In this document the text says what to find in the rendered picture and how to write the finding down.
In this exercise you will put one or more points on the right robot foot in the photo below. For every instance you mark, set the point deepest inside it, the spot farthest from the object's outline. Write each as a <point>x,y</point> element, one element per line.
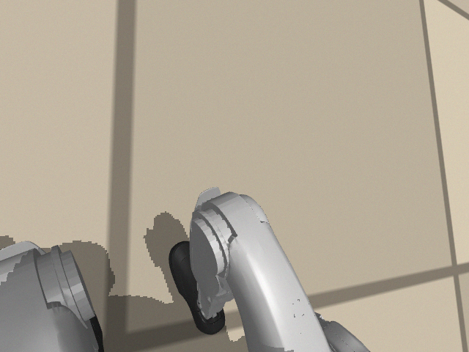
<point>180,266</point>

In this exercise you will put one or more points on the left robot foot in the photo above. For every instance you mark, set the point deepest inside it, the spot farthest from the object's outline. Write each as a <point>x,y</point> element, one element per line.
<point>98,332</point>

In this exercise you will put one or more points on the right robot hand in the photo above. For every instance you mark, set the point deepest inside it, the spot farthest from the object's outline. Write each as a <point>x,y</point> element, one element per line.
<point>339,338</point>

